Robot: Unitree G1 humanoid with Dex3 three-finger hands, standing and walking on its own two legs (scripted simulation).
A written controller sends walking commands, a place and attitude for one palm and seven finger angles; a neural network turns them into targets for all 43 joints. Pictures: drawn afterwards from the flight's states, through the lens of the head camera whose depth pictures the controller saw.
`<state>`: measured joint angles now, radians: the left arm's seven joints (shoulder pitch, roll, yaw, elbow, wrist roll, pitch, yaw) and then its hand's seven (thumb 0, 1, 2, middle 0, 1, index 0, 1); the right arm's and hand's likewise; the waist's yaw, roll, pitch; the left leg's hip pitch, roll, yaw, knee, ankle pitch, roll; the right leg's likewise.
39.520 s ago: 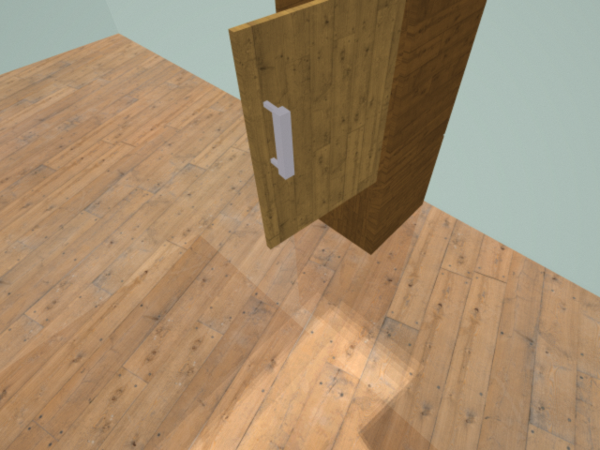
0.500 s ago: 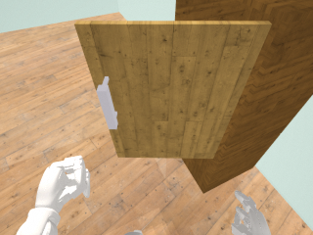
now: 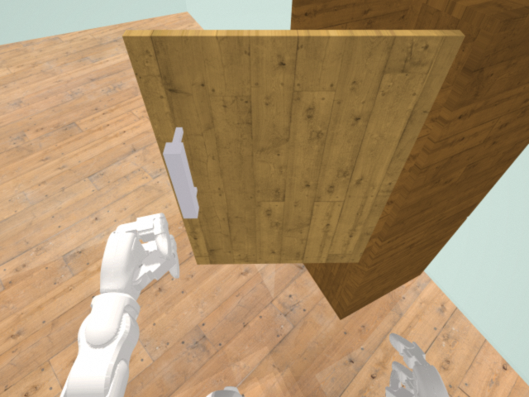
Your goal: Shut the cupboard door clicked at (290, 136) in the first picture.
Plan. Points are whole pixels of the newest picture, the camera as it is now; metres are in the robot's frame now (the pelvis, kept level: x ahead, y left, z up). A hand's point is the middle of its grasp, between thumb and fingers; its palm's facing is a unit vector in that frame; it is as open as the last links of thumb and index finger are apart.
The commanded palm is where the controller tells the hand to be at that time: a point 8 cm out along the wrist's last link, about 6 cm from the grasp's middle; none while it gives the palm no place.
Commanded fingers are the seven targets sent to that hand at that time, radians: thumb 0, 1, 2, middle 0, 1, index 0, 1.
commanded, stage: bring the fist close to the handle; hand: left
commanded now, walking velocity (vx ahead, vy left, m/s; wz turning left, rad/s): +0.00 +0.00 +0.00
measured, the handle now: (185, 174) +0.45 +0.16 +0.08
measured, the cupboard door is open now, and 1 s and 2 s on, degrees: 64 64 48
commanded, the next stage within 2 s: push the door shut along its arc in 0.84 s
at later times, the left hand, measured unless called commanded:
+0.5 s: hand (206, 216) +0.36 +0.11 +0.08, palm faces +0.03 -1.00 +0.00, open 3.1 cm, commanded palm +0.33 +0.17 +0.08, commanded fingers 0.00 0.90 0.90 -1.30 -1.50 -1.30 -1.50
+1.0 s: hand (204, 217) +0.36 +0.11 +0.08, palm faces +0.03 -1.00 -0.01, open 3.1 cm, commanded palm +0.34 +0.18 +0.08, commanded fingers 0.00 0.90 0.90 -1.30 -1.50 -1.30 -1.50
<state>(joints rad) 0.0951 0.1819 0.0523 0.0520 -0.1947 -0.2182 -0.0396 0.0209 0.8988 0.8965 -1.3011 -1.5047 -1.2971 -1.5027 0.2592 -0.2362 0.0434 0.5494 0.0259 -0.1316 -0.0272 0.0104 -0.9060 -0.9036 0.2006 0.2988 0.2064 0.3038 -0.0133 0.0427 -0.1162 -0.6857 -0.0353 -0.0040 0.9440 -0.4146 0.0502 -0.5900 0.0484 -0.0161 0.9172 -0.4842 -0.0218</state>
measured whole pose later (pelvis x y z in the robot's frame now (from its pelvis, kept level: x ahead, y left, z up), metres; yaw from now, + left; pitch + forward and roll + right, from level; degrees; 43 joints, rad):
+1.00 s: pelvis -0.01 -0.02 +0.00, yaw +0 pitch +10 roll -1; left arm -0.31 0.17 0.09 0.53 -0.17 -0.30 -0.01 0.02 0.90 0.90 -1.30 -1.51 -1.30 -1.50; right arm 0.24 -0.25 0.02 0.62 0.03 -0.05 -0.02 0.01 -0.91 -0.90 0.20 0.30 0.21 0.30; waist -0.03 0.03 -0.10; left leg -0.71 -0.02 -0.01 0.91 -0.38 0.02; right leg -0.63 0.06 -0.02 0.91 -0.45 -0.05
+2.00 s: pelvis -0.02 +0.01 -0.02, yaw -1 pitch +19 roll -3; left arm -0.98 0.37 0.21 1.20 -0.12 -0.36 -0.24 0.02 0.90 0.90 -1.30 -1.50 -1.30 -1.50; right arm 0.38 -0.27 0.02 0.69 0.01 -0.04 0.01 0.00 -0.91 -0.90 0.20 0.30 0.21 0.30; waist -0.17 0.05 -0.12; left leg -0.98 -0.02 -0.01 1.05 -0.40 0.06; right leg -0.88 0.06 -0.03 1.01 -0.47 -0.02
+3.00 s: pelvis -0.01 -0.01 -0.05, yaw -2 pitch +27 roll -4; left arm -1.38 0.48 0.28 1.38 -0.08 -0.19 -0.23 0.03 0.91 0.93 -1.30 -1.50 -1.30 -1.50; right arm 0.41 -0.28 0.03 0.69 -0.03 -0.06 0.01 0.00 -0.91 -0.90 0.20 0.30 0.21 0.30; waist -0.26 0.07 -0.12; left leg -1.20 0.01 -0.05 1.18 -0.45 0.03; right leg -1.09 0.10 -0.07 1.12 -0.51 -0.05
